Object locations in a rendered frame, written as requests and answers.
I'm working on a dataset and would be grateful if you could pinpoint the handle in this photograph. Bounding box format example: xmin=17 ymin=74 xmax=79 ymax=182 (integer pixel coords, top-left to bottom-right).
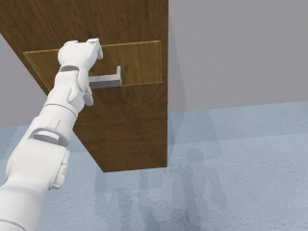
xmin=88 ymin=65 xmax=122 ymax=89

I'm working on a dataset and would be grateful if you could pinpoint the left robot forearm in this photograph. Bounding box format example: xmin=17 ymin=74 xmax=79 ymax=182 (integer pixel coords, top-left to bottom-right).
xmin=6 ymin=63 xmax=89 ymax=181

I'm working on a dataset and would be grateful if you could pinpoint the drawer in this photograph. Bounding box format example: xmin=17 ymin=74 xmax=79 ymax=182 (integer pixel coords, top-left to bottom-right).
xmin=24 ymin=40 xmax=161 ymax=90

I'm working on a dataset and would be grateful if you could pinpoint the cabinet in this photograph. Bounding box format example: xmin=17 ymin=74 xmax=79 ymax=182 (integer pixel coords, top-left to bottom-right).
xmin=0 ymin=0 xmax=168 ymax=173

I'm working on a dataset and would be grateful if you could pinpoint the robot left upper arm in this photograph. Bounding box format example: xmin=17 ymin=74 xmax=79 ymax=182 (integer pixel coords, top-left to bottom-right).
xmin=0 ymin=138 xmax=70 ymax=231

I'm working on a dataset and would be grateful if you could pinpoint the robot left hand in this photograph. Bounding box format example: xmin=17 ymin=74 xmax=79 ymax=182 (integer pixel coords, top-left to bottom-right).
xmin=58 ymin=38 xmax=103 ymax=106

